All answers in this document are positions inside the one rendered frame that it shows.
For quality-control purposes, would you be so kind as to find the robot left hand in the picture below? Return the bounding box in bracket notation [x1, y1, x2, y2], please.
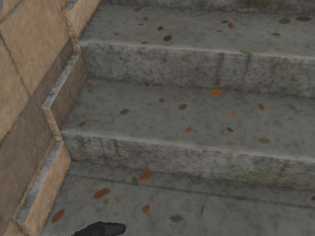
[71, 221, 126, 236]

